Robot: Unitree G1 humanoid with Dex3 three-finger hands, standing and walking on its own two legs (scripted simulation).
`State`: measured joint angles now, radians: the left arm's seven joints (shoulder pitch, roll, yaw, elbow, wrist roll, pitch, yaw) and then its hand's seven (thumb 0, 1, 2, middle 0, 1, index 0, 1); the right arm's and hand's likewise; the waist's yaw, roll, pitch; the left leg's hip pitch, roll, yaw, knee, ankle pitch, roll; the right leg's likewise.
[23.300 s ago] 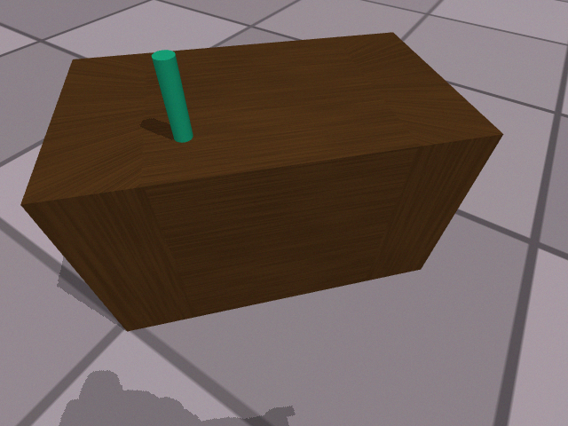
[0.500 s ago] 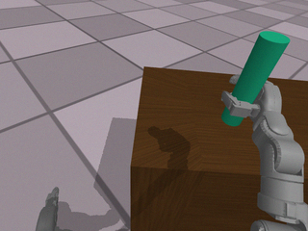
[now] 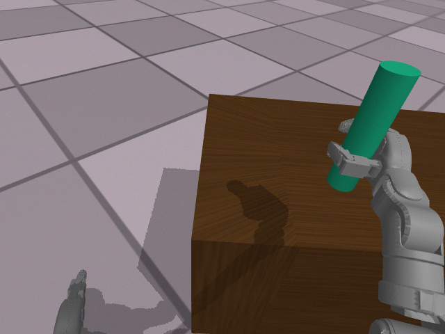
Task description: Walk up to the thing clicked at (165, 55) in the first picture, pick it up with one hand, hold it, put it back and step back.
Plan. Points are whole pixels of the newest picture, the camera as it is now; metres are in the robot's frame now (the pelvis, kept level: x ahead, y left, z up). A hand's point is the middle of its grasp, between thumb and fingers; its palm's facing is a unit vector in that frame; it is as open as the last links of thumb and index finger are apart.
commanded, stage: crouch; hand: right
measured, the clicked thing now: (365, 134) +0.34 -0.22 +0.24
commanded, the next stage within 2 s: lower in 1.20 s
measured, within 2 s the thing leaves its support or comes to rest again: rests again in 1.98 s
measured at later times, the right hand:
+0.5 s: hand (344, 159) +0.41 -0.26 +0.13, palm faces +0.35 +0.94 +0.01, open 6.8 cm
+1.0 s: hand (344, 163) +0.44 -0.28 +0.09, palm faces +0.34 +0.94 +0.01, open 6.8 cm
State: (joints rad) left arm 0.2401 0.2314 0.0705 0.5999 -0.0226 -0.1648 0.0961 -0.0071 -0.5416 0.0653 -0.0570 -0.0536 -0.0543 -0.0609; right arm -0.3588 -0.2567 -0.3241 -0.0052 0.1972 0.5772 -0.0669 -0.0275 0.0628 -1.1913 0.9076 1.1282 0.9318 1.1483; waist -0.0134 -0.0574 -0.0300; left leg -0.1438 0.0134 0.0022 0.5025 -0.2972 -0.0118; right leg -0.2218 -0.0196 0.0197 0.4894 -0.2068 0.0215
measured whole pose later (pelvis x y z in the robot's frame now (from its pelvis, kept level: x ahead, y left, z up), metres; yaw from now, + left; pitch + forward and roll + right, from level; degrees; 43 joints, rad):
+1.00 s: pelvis +0.00 -0.01 -0.01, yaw +2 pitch +7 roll +1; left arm 0.23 0.21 0.02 0.54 -0.01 -0.12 0.08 -0.01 -0.56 0.08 -0.07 -0.06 -0.06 -0.07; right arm -0.59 -0.46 -0.45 0.86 0.14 -0.15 0.04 -0.03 0.05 -1.18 0.89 1.14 0.92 1.17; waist 0.08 0.01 -0.05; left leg -0.40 -0.01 -0.02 0.60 -0.32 -0.02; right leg -0.49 -0.04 0.00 0.64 -0.27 0.01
